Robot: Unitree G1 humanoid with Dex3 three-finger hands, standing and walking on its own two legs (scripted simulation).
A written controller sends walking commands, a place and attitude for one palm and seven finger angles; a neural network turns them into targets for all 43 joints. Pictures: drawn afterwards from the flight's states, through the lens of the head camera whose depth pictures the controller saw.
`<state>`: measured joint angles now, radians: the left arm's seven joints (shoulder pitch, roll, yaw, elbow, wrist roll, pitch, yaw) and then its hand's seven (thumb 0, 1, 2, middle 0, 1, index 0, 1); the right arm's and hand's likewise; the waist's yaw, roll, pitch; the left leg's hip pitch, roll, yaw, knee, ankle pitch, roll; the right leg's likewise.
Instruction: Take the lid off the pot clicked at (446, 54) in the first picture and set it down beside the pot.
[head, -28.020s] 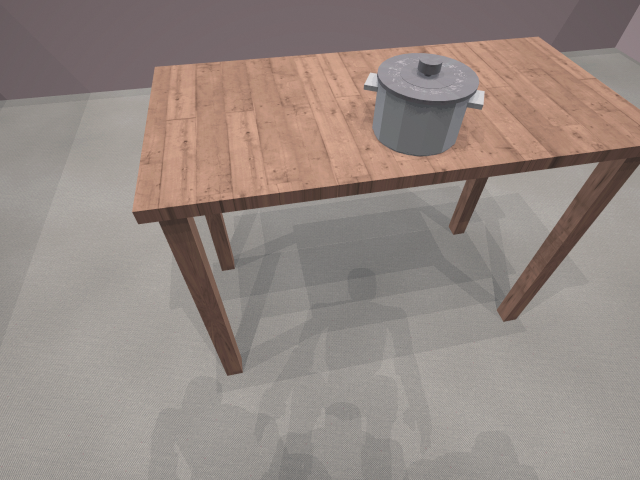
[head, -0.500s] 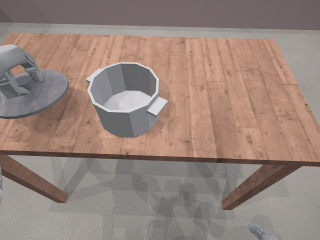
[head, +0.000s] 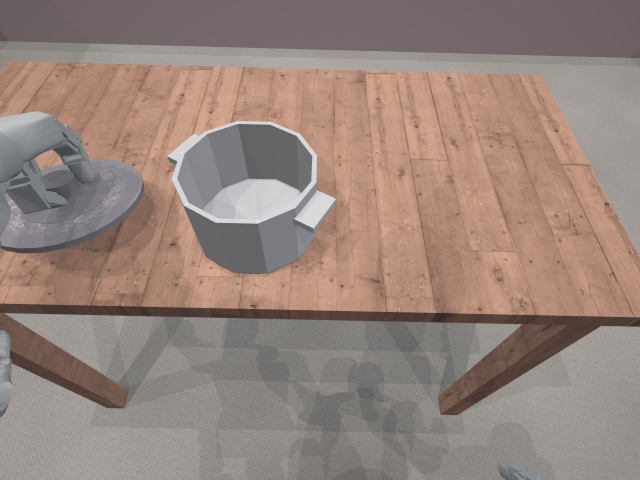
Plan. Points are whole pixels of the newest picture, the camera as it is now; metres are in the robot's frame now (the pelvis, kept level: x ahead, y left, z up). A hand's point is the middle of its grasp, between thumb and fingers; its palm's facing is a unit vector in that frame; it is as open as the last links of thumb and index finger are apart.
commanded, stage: lower the lid onto the table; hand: left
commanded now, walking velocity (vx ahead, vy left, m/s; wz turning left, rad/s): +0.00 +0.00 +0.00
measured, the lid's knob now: (59, 185) +0.45 +0.34 +0.10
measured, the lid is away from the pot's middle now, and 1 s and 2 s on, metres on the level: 0.24 0.23 0.23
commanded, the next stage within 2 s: open the fingers wide in 0.94 s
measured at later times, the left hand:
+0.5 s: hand (60, 203) +0.42 +0.33 +0.10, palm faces -0.48 -0.16 -0.86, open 7.1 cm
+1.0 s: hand (61, 211) +0.42 +0.33 +0.08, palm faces -0.49 -0.17 -0.85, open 7.2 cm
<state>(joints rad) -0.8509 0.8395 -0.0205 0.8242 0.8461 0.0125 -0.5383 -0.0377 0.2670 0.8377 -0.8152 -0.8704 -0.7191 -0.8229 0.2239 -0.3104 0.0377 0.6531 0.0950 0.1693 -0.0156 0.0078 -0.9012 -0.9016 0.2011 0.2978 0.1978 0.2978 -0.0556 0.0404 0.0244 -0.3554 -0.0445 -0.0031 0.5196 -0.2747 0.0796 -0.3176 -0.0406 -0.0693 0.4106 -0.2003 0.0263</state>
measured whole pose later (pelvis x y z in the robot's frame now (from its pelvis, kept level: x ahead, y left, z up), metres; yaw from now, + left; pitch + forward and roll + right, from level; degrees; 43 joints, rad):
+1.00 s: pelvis -0.01 +0.00 -0.01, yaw -1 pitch +9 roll -3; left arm -0.93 0.84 -0.04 1.08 0.90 -0.10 -0.47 0.00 0.23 0.79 -0.83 -0.90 -0.75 -0.87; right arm 0.29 -0.31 0.05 0.67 0.10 0.17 -0.04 0.01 -0.90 -0.90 0.20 0.30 0.20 0.30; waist -0.08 0.03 -0.02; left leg -0.49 -0.03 0.01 0.66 -0.33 0.08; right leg -0.46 -0.03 -0.05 0.55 -0.24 0.03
